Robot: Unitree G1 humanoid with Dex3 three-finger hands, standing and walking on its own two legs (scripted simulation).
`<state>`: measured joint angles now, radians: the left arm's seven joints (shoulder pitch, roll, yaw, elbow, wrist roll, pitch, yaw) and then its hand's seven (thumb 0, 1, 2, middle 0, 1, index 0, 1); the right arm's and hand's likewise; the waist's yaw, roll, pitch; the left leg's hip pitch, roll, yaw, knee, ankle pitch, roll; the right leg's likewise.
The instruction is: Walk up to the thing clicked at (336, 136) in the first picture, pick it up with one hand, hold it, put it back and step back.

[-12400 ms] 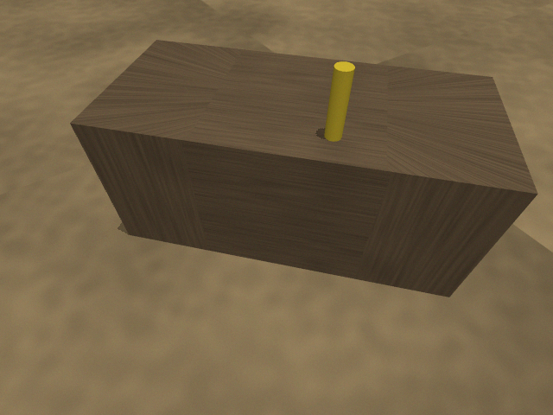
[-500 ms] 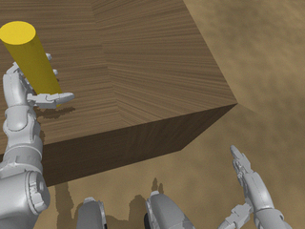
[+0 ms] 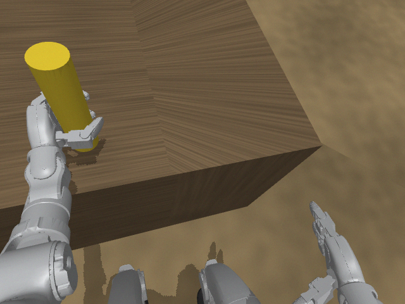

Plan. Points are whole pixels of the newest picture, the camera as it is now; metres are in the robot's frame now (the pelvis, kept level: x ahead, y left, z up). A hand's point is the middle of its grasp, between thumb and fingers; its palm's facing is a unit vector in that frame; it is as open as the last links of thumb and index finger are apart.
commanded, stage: settle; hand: left
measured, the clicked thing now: (70, 107) +0.48 +0.17 +0.05
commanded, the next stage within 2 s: lift in 0.58 s
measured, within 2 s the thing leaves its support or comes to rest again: neither
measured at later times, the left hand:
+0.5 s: hand (76, 109) +0.48 +0.16 +0.05, palm faces +0.08 -1.00 +0.00, open 7.9 cm
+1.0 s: hand (66, 101) +0.47 +0.16 +0.09, palm faces +0.06 -1.00 -0.01, open 7.9 cm
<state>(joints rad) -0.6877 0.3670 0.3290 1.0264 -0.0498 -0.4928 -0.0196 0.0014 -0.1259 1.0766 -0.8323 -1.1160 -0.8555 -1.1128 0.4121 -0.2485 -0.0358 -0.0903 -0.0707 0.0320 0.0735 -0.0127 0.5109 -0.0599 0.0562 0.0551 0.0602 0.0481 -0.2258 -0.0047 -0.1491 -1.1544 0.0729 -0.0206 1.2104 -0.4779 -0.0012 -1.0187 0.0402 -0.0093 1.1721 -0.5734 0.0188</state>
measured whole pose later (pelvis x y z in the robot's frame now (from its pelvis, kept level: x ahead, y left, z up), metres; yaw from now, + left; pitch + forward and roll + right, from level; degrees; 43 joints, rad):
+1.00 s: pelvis +0.01 +0.00 +0.04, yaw +0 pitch +18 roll -2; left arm -0.62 0.30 0.25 0.90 -0.10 -0.37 -0.05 0.00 -0.17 1.16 -0.80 -1.20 -0.82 -1.20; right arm 0.39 -0.26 -0.07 0.05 -0.03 0.06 0.04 -0.01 0.52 -0.06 0.05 0.05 0.06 0.05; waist -0.14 0.01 -0.15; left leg -0.91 0.06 0.01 1.03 -0.43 0.00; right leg -0.79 0.03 0.02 0.99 -0.52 0.02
